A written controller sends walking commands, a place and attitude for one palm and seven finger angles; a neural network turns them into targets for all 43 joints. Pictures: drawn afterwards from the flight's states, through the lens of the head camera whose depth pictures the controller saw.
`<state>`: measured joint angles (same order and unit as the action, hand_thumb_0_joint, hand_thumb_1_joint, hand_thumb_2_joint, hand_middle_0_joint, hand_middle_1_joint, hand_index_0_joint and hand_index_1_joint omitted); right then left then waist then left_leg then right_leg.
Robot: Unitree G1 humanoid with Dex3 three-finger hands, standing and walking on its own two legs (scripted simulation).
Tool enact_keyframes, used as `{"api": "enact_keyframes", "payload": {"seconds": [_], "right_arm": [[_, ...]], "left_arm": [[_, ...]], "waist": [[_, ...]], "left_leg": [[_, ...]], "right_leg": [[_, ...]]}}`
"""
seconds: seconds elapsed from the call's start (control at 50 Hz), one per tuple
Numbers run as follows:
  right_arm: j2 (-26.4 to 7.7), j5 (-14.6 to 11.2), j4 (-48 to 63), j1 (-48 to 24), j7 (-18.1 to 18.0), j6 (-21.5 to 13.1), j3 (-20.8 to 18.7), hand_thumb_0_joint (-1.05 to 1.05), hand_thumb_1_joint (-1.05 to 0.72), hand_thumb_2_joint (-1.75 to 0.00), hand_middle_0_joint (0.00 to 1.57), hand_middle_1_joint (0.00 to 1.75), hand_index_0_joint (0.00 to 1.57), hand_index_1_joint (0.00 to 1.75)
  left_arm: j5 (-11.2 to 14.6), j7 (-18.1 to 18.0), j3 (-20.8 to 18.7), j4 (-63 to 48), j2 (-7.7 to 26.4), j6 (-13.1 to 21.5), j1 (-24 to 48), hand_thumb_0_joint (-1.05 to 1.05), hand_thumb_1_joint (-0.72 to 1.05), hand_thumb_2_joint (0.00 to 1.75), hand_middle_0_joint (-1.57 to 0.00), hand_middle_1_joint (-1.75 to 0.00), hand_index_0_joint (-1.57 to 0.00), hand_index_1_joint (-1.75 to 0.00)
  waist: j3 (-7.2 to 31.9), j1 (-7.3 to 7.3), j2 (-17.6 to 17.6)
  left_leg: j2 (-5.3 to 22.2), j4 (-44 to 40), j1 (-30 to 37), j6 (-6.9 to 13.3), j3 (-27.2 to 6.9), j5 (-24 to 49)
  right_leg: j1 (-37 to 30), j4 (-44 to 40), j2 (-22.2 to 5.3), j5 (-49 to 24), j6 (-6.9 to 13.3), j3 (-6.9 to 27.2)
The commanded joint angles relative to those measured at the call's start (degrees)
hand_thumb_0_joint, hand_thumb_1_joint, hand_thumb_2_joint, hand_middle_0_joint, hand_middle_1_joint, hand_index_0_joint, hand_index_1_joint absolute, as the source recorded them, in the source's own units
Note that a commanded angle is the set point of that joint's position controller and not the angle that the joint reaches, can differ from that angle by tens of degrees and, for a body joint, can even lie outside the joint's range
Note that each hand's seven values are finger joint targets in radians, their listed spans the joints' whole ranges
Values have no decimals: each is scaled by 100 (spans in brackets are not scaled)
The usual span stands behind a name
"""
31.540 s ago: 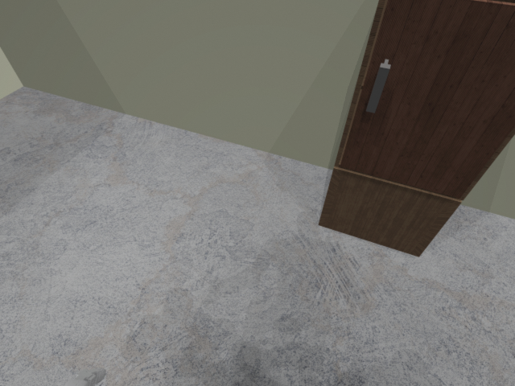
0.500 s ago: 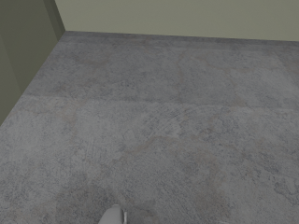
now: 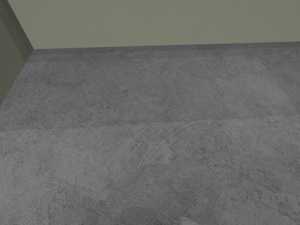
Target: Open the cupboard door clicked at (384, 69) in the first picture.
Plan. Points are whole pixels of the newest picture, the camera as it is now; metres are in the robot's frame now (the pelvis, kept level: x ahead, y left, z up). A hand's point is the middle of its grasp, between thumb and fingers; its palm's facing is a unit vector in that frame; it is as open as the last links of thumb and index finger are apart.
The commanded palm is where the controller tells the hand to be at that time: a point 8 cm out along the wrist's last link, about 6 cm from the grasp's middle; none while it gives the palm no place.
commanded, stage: turn to face it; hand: left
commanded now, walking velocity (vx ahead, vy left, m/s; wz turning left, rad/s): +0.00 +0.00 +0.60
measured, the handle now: out of the picture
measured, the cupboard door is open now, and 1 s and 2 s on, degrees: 40 40 40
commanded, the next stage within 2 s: none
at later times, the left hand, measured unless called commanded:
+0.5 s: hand out of the picture +0.11 +0.23 -0.18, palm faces +0.31 -0.93 -0.21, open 7.3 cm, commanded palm none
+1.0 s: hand out of the picture +0.06 +0.16 -0.16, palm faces +0.57 -0.79 -0.23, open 7.4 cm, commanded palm none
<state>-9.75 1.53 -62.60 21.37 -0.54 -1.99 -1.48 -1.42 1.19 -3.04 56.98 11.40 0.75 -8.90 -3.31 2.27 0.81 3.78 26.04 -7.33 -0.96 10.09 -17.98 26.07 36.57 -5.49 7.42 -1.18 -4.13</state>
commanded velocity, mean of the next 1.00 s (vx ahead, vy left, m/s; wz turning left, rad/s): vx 0.00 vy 0.00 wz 0.60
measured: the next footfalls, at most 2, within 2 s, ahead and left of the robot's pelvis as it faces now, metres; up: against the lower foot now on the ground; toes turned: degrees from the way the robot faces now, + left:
right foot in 0.02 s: +0.13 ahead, -0.14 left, +0.00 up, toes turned -6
left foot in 0.34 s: +0.11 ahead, +0.12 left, +0.00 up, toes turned +21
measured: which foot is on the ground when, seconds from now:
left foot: down 0.00-0.04, up 0.06-0.32, down 0.34-0.72, up 0.74-1.00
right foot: up 0.00-0.00, down 0.02-0.34, up 0.36-0.70, down 0.72-1.00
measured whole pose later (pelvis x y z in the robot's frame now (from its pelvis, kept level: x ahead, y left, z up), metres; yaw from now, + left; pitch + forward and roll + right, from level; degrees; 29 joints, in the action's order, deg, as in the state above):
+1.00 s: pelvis +0.12 -0.03 +0.00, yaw +36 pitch +1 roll +2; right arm -14.4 0.7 -52.3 5.6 2.0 4.5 -3.7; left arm -1.5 -0.9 -1.7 51.3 11.2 -0.5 -12.6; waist -6.9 0.0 2.0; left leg 1.3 47.0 -23.5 -4.1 4.8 -25.5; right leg 12.4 29.8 -8.1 17.8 -0.9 -11.4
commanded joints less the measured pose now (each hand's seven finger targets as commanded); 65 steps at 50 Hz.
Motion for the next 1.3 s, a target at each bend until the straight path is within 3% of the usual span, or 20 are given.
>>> {"api": "enact_keyframes", "payload": {"seconds": [0.0,0.02,0.06,0.12,0.28,0.3,0.32,0.36,0.48,0.64,0.66,0.7,0.74,0.82,0.94,1.02,1.06,1.08,1.18,1.28], "right_arm": [[-369,-110,347,112,13,-57,-83,0,-90,-90,20,30,20,30],[-356,-124,423,252,-4,44,-102,0,-90,-90,20,30,20,30],[-275,-136,517,-89,-33,128,-125,0,-90,-90,20,30,20,30],[-362,-144,522,-169,3,210,-136,0,-90,-90,20,30,20,30],[-414,-36,710,15,140,309,-221,0,-90,-90,20,30,20,30],[-841,-9,740,196,128,262,-319,0,-90,-90,20,30,20,30],[-1480,36,838,399,70,226,-480,0,-90,-90,20,30,20,30],[-1629,42,920,243,-37,226,-515,0,-90,-90,20,30,20,30],[-1374,-17,1181,-588,-110,148,-413,0,-90,-90,20,30,20,30],[-1574,-28,1422,-1204,-11,327,-540,0,-90,-90,20,30,20,30],[-1486,-64,1492,-1368,1,346,-534,0,-90,-90,20,30,20,30],[-871,-130,1749,-1485,74,360,-436,0,-90,-90,20,30,20,30],[-1066,-74,1678,-1363,135,449,-497,0,-90,-90,20,30,20,30],[-862,-83,1480,-1455,207,507,-387,0,-90,-90,20,30,20,30],[-674,-121,1626,-1947,246,430,-256,0,-90,-90,20,30,20,30],[-989,-84,1465,-1216,213,365,-336,0,-90,-90,20,30,20,30],[-2092,-24,1365,-397,123,311,-631,0,-90,-90,20,30,20,30],[-2120,-38,1222,-165,78,359,-608,0,-90,-90,20,30,20,30],[-1536,-34,1511,-1270,-43,272,-447,0,-90,-90,20,30,20,30],[-1590,-6,1462,-1136,-9,297,-493,0,-90,-90,20,30,20,30]], "left_arm": [[-16,-142,-162,118,945,214,-1162,0,90,90,-20,-30,-20,-30],[17,-159,-225,128,1323,186,-1407,0,90,90,-20,-30,-20,-30],[4,-271,-254,-22,1095,143,-931,0,90,90,-20,-30,-20,-30],[26,-317,-170,-207,787,106,-453,0,90,90,-20,-30,-20,-30],[42,-247,-278,-519,835,-55,30,0,90,90,-20,-30,-20,-30],[75,-221,-245,-621,623,-110,-11,0,90,90,-20,-30,-20,-30],[113,-204,-167,-855,295,-163,110,0,90,90,-20,-30,-20,-30],[36,-195,-164,-1078,449,-180,570,0,90,90,-20,-30,-20,-30],[59,-166,-175,-795,513,-214,192,0,90,90,-20,-30,-20,-30],[94,-191,-158,-848,671,-170,-299,0,90,90,-20,-30,-20,-30],[91,-215,-200,-800,792,-136,-570,0,90,90,-20,-30,-20,-30],[-55,-290,-356,-848,1689,-55,-780,0,90,90,-20,-30,-20,-30],[10,-335,-247,-1019,1326,-53,-298,0,90,90,-20,-30,-20,-30],[32,-304,-135,-1050,978,-3,-221,0,90,90,-20,-30,-20,-30],[-35,-298,-258,-832,1300,-5,-761,0,90,90,-20,-30,-20,-30],[59,-237,-318,-901,1347,-41,-464,0,90,90,-20,-30,-20,-30],[110,-187,-141,-1275,699,-106,-144,0,90,90,-20,-30,-20,-30],[56,-237,-148,-1385,886,-197,167,0,90,90,-20,-30,-20,-30],[32,-167,-207,-1017,801,-285,-54,0,90,90,-20,-30,-20,-30],[50,-165,-179,-1103,735,-282,140,0,90,90,-20,-30,-20,-30]], "waist": [[754,-564,819],[1044,-628,1346],[753,-582,1478],[989,-331,1217],[487,58,336],[607,139,-875],[580,316,-2482],[702,269,-1153],[830,-98,-958],[693,-283,-1012],[698,-435,-760],[539,-603,1994],[378,-288,1131],[529,-189,1256],[643,-517,1174],[861,-48,792],[1244,438,-1990],[1201,450,-1257],[625,-139,-980],[595,-86,-865]], "left_leg": [[-13,955,-2122,-7,-131,-440],[-197,2263,-2119,-117,-104,-2046],[88,3793,-2532,-83,-720,-1837],[262,3788,-2340,-214,-797,-1297],[-35,517,-507,-208,-121,625],[534,-186,-205,55,-1142,1096],[1988,-794,-71,900,-3291,2509],[2150,-793,-239,1405,-3305,2101],[1133,-339,119,931,-2061,3510],[807,-76,-810,805,-2432,2419],[595,176,-1337,611,-2383,1769],[-798,2597,-2828,-176,-965,-1693],[-328,4173,-2628,-91,-1390,-1362],[-176,3939,-2622,-357,-865,-722],[-283,1704,-1886,-290,-338,-800],[-310,55,-266,-90,-322,762],[2093,-377,1235,1255,-3486,4447],[2257,-237,1014,1613,-3277,4490],[1017,-552,-123,977,-2316,2443],[892,-638,-372,1005,-2565,1741]], "right_leg": [[-3038,-1015,-1203,-1815,433,1151],[-2967,-1637,-2142,-1759,1030,1710],[-2529,-1837,-2164,-1901,1305,1636],[-2355,-1533,-1774,-2723,1005,388],[-743,-673,-1365,286,284,-705],[-305,256,-910,1093,-9,-880],[809,1677,-142,3162,-436,-786],[938,2920,-137,2589,-272,250],[736,2548,87,1602,-429,379],[-1118,-253,529,1083,-305,108],[-1805,-1034,405,535,-260,164],[-2297,-2402,-2094,180,678,2656],[-1422,-2241,-2028,77,1020,1928],[-2118,-1558,-1189,-2235,702,349],[-2647,-1011,-1467,-3079,733,79],[-1752,3,-1352,-2231,231,-455],[774,2422,-134,3080,-494,-518],[882,2977,-171,3122,-367,254],[608,2893,-42,1622,-410,458],[94,1673,199,1685,-384,376]]}}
